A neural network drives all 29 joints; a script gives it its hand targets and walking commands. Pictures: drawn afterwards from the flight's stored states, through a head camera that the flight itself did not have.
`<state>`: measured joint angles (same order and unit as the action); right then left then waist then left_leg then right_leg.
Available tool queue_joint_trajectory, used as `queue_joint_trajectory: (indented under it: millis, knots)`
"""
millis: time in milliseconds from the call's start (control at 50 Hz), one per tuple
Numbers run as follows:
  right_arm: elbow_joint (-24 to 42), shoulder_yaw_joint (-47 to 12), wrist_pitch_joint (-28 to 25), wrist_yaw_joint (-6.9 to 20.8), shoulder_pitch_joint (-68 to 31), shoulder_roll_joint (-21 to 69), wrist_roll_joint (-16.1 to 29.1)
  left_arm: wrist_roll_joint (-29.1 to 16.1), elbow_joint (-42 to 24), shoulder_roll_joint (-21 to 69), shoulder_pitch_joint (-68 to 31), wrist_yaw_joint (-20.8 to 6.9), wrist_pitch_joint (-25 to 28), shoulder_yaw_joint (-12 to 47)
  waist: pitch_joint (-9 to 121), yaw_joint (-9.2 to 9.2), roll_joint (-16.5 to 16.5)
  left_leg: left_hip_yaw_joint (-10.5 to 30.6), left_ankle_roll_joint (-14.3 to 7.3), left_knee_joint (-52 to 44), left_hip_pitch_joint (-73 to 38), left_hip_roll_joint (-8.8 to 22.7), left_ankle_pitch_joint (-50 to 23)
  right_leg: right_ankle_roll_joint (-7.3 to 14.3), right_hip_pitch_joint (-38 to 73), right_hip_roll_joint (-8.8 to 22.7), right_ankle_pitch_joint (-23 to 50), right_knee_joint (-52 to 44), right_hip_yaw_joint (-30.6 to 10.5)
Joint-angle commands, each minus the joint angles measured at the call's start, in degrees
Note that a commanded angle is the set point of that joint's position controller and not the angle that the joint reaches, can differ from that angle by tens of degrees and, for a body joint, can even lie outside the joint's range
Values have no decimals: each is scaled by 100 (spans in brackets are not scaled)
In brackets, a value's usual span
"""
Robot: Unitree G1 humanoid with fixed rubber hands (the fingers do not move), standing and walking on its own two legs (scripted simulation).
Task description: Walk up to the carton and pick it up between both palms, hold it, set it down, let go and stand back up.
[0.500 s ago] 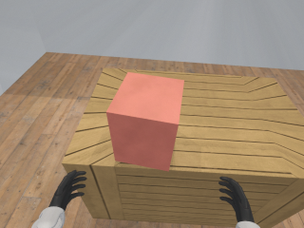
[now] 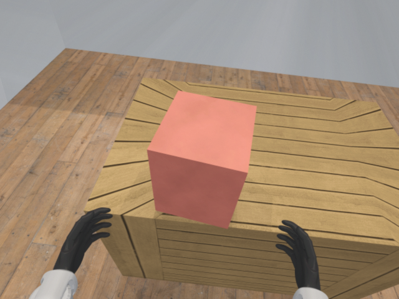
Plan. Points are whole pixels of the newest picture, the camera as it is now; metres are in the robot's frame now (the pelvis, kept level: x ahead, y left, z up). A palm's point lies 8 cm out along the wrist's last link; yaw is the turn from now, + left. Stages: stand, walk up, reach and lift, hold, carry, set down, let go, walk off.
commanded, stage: reach and lift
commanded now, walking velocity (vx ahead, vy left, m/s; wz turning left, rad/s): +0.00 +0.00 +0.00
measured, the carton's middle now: (203, 161) +0.46 +0.01 -0.02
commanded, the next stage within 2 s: none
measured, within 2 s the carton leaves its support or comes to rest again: neither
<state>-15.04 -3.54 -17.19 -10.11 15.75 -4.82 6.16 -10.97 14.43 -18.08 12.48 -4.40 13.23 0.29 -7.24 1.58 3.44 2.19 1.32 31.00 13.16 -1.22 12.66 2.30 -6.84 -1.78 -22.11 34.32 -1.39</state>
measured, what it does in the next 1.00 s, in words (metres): stands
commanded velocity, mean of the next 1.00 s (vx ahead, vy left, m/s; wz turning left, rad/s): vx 0.00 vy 0.00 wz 0.00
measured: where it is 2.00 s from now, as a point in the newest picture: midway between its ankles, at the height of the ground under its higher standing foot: outside the picture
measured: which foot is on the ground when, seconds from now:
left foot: down 0.00-1.00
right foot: down 0.00-1.00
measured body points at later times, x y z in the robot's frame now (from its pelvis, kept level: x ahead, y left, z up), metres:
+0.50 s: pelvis +0.02 -0.01 +0.00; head +0.04 +0.00 +0.45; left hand +0.31 +0.20 +0.03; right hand +0.26 -0.20 +0.02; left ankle +0.05 +0.13 -0.73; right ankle -0.03 -0.09 -0.73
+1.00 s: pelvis +0.01 -0.01 +0.00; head +0.02 -0.01 +0.45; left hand +0.39 +0.18 +0.10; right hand +0.34 -0.18 +0.07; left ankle +0.05 +0.13 -0.73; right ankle -0.03 -0.09 -0.73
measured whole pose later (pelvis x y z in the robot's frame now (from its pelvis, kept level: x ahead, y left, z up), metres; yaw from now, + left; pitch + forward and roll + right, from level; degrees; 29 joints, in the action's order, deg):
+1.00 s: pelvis +0.01 -0.01 +0.00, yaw +0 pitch -4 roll +2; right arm -17.2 -3.5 7.5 -15.4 -13.4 -4.8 10.2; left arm -13.7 24.8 -19.0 -25.5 -3.9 -14.2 0.3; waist -4.6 -1.1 3.4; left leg 2.2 2.2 27.8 12.3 -0.8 12.0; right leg 2.3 -6.8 -2.0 -21.9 32.7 -1.4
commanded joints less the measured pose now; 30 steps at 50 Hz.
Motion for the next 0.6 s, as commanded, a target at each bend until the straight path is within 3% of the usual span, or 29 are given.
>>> queue_joint_trajectory:
  millis: [0,60,140,360,460,580]
  knots:
    - [1557,102,236,30,-1464,-75,370,-690,-1036,-922,-1661,72,-282,233,1273,-150,-676,-213,-128,-1029,-1313,191,-12,-139,-839,309,723,-1744,-341]
    - [1840,309,502,92,-1914,-223,321,-776,-1039,-844,-2073,177,-586,363,1454,-200,-664,-203,-157,-1099,-1230,196,174,-147,-943,294,622,-1699,-256]
    - [2015,441,772,107,-1986,-425,316,-698,-1076,-801,-2234,241,-952,316,1698,-252,-630,-178,-168,-1077,-1394,197,-58,-202,-913,288,1144,-1613,-200]
    - [2164,301,1204,-106,-2405,-633,463,-347,-1448,-803,-2874,83,-1599,-253,2210,-293,-568,-201,-148,-890,-1712,146,-1577,-491,-348,352,3651,-1352,-237]
    - [2327,187,1293,-197,-2879,-645,495,-375,-1455,-944,-3393,43,-1659,-451,2523,-249,-510,-196,-175,-907,-1481,116,-1590,-661,-104,465,4503,-1183,-287]
    - [2043,172,1535,-331,-3432,-736,543,-323,-1095,-1075,-3922,-6,-1838,-645,2569,-255,-440,-162,-196,-991,-1211,118,-1366,-775,162,558,5094,-1097,-353]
